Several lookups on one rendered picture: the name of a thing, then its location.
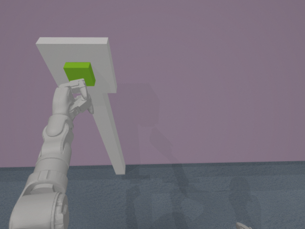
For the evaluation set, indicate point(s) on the panel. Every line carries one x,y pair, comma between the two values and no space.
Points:
56,51

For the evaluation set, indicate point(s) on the left robot upper arm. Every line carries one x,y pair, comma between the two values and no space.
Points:
41,211

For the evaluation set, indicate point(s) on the robot left hand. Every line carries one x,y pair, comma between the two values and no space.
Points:
65,104

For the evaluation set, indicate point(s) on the left robot forearm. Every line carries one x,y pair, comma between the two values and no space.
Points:
50,173

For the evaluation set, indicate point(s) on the button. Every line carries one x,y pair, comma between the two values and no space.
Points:
79,70

